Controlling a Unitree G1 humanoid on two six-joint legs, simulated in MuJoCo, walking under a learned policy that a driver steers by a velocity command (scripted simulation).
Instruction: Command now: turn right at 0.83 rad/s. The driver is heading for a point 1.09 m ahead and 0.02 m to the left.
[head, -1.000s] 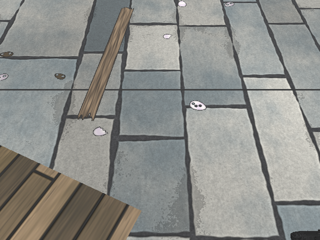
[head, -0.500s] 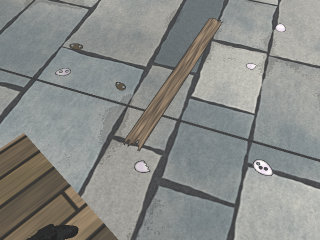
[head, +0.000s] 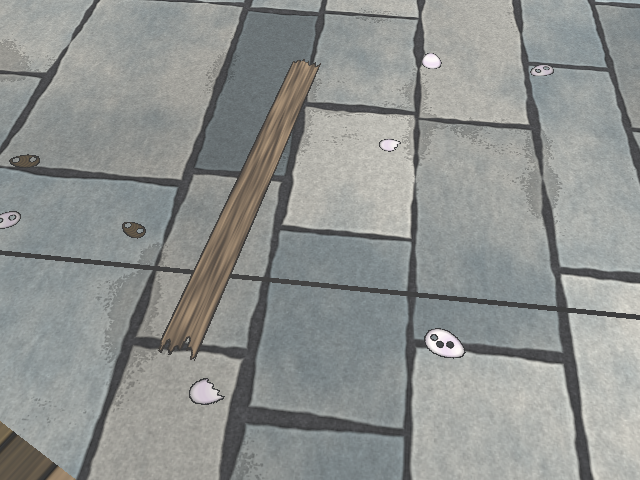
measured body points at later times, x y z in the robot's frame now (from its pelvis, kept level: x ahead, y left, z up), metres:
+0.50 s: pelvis +0.01 -0.04 +0.00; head +0.03 -0.06 +0.45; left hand +0.25 +0.13 -0.09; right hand -0.02 -0.31 -0.14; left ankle +0.01 +0.09 -0.69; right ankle -0.04 -0.13 -0.74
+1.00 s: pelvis +0.01 +0.00 +0.00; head +0.05 +0.04 +0.45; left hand +0.10 +0.30 -0.12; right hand +0.17 -0.28 -0.08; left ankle +0.01 +0.06 -0.74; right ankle +0.05 -0.17 -0.67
